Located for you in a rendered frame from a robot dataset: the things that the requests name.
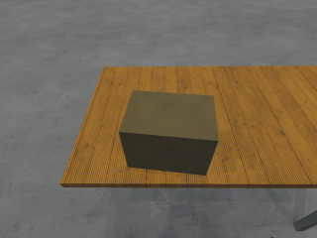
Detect carton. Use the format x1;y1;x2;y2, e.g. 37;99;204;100
119;90;219;176

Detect table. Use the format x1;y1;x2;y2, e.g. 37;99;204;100
60;65;317;231

